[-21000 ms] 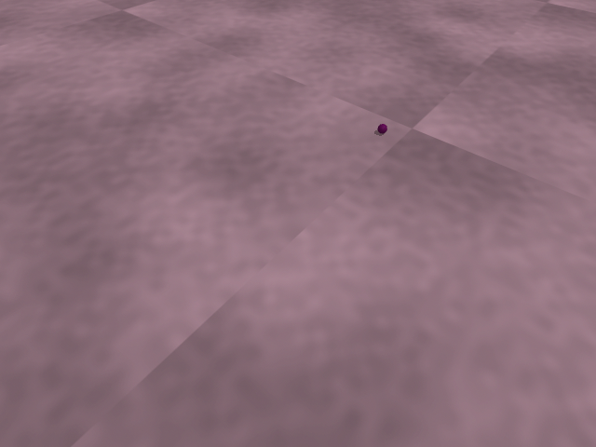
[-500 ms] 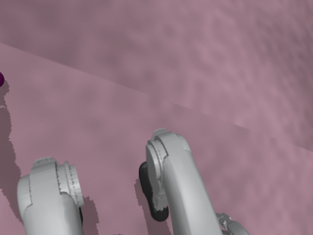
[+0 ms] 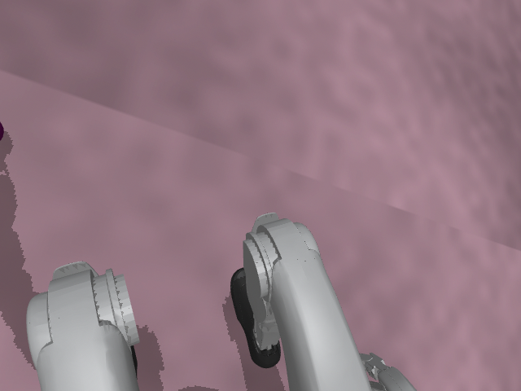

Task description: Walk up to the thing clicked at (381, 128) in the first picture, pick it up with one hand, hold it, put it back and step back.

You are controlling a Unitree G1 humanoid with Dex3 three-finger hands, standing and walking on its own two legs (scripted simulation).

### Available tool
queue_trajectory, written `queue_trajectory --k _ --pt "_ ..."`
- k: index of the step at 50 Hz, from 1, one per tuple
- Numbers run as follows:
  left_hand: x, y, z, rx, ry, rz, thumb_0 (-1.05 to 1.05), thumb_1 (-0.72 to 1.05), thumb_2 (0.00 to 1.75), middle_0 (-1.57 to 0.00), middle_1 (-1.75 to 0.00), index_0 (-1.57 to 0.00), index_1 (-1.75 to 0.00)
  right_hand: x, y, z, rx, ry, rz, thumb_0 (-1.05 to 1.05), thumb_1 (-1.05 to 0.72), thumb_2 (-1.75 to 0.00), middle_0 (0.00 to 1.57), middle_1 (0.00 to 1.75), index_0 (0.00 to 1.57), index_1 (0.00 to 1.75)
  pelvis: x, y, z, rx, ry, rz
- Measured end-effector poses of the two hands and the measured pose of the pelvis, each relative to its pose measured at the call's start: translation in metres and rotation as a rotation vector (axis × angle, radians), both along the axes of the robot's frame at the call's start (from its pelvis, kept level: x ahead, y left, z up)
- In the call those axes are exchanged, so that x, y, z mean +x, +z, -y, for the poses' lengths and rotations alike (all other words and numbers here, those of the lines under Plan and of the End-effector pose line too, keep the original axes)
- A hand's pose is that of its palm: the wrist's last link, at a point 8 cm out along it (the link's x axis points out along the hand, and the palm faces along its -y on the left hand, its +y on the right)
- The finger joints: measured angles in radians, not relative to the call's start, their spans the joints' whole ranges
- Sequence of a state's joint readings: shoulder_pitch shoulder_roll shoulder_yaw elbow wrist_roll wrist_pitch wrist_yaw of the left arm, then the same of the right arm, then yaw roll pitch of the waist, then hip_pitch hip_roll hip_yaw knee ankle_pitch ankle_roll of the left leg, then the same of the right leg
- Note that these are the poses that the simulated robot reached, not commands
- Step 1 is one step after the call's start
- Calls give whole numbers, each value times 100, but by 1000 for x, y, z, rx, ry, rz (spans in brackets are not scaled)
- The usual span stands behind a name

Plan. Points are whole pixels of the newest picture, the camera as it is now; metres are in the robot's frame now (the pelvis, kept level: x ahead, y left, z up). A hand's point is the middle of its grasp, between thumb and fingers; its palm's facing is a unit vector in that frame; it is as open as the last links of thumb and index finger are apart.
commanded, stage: rise first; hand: left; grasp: from above
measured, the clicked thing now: out of the picture +0.54 +0.32 -0.29
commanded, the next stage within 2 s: approach in 1.52 s
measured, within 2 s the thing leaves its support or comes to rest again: neither
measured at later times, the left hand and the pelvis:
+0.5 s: hand out of the picture +0.49 +0.35 -0.18, palm faces -0.42 -0.10 -0.90, open 13.4 cm; pelvis +0.00 +0.00 +0.00, yaw +0 degrees
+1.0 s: hand out of the picture +0.49 +0.35 -0.17, palm faces -0.42 -0.09 -0.90, open 13.4 cm; pelvis +0.00 +0.00 +0.00, yaw +0 degrees
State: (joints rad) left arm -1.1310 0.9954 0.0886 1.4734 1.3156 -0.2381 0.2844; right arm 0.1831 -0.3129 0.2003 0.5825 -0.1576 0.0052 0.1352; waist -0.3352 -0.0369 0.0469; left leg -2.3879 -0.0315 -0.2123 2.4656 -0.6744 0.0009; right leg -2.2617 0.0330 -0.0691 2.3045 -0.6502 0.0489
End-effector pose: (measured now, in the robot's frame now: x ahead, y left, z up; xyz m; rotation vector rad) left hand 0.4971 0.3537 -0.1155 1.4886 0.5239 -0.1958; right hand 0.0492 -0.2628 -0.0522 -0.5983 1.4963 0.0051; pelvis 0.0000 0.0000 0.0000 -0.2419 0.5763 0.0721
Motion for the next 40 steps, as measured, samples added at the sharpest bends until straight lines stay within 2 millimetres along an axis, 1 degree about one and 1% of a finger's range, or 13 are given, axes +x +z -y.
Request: queue_trajectory --k 6,19,29,40 --pt "1 -1 1 -5 2 6 0 -43 93 -19 -92 -19 -93 0 1 0 -3 1 2 0 -90 -89 21 30 20 30 0 0 0 -2 -1 1" --pt "-2 -6 -1 -6 5 -7 0 -41 92 -20 -91 -20 -92 1 1 -1 -3 8 0 0 -90 -89 21 30 20 30 0 -1 -1 -3 -3 4" --pt "2 -2 -2 -1 -1 16 0 -40 91 -21 -91 -21 -91 0 3 -2 -9 8 5 0 -90 -89 21 30 20 30 -1 -2 -2 -8 -2 4" --pt "-2 -5 1 -7 -5 -14 0 -39 90 -22 -90 -21 -91 -3 1 -3 0 9 7 0 -90 -89 21 30 20 30 -3 -2 -2 -5 -3 12"
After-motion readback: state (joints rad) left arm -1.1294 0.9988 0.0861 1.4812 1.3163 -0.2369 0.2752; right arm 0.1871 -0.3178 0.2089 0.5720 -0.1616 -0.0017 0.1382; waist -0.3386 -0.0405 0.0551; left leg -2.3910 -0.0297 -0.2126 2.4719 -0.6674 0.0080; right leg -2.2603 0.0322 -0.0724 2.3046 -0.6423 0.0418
